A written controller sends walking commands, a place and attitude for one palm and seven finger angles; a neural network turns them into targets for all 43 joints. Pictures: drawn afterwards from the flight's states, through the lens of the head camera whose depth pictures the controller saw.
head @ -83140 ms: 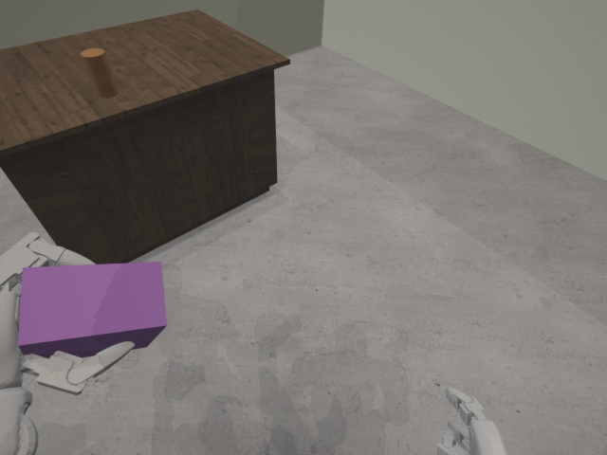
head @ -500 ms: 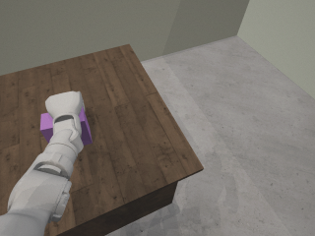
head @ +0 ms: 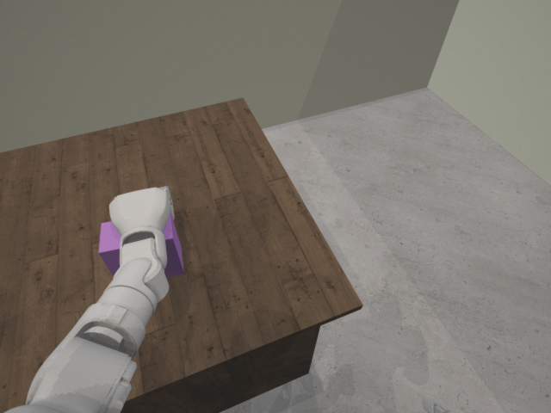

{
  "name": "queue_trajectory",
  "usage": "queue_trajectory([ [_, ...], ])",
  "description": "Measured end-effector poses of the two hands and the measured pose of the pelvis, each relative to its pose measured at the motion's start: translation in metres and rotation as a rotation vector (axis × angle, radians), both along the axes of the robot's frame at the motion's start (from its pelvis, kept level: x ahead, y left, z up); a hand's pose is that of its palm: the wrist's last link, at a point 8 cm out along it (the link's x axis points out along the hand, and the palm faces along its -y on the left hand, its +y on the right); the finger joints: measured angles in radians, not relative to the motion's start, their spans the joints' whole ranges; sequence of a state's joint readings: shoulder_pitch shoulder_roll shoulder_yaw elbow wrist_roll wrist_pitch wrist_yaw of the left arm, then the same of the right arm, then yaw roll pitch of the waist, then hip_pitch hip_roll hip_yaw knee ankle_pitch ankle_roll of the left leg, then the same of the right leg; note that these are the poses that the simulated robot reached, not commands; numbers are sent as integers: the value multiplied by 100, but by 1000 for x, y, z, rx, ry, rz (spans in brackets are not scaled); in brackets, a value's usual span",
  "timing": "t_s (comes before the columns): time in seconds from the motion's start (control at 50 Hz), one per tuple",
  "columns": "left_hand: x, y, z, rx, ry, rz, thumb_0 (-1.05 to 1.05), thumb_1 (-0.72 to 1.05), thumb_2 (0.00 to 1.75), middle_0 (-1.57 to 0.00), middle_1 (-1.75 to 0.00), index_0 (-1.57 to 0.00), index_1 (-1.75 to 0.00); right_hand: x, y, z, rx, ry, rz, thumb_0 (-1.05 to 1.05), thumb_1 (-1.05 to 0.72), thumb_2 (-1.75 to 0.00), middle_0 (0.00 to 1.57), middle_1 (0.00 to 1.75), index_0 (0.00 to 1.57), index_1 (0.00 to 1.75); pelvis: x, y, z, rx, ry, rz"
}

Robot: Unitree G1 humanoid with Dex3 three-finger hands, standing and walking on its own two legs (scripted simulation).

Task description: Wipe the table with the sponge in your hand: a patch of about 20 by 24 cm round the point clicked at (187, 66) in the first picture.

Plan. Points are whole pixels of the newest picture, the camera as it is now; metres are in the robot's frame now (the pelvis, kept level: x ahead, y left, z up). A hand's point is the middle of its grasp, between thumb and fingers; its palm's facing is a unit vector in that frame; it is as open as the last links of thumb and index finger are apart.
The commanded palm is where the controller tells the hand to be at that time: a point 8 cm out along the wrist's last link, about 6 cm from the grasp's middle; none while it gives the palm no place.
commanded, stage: wipe back along the middle lane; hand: left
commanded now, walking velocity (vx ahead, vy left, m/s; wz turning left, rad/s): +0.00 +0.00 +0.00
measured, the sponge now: (147, 255) +0.38 +0.26 -0.04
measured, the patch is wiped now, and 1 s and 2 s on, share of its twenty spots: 0.40 0.55 0.80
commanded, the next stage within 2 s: slide across to the third lane in 1.18 s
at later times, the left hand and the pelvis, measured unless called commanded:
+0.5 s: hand (156, 250) +0.36 +0.22 +0.02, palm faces -0.04 -0.03 -1.00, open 10.2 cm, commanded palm +0.31 +0.19 +0.04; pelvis +0.00 +0.00 +0.00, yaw +0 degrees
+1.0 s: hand (164, 278) +0.31 +0.19 +0.02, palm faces -0.02 -0.06 -1.00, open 10.2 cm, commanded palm +0.26 +0.17 +0.04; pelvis +0.00 -0.01 +0.00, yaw +0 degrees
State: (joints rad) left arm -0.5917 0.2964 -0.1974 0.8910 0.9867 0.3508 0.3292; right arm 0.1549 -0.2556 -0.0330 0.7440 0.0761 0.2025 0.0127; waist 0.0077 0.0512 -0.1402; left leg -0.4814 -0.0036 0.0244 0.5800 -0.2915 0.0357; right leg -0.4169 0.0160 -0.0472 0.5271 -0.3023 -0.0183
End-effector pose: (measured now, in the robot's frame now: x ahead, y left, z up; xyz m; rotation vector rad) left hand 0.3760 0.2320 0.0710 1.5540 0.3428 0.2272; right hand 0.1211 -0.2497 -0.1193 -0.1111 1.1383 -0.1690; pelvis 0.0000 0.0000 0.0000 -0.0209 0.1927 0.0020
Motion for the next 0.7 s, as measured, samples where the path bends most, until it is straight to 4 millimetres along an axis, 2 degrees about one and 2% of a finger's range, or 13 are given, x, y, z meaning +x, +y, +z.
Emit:
queue_trajectory([
  [0.22, -14, -8, -1, -1, -4, 5, 0, -53, 101, -70, -146, -72, -148, 17, 15, 3, 19, -40, 34, 1, -91, -90, 20, 30, 20, 30, -3, 4, 0, 2, -18, 7],
  [0.44, -33, -14, -1, -19, -27, 11, 0, -53, 101, -70, -146, -71, -148, 28, 18, 8, 31, -71, 49, 1, -91, -90, 20, 30, 20, 30, -1, 4, 1, 4, -43, 4],
  [0.7, -59, -28, 0, -32, -43, 12, 0, -52, 101, -69, -147, -71, -149, 58, 24, 19, 61, -163, 98, 1, -91, -90, 20, 30, 20, 30, -2, 0, 1, 10, -76, 8],
])
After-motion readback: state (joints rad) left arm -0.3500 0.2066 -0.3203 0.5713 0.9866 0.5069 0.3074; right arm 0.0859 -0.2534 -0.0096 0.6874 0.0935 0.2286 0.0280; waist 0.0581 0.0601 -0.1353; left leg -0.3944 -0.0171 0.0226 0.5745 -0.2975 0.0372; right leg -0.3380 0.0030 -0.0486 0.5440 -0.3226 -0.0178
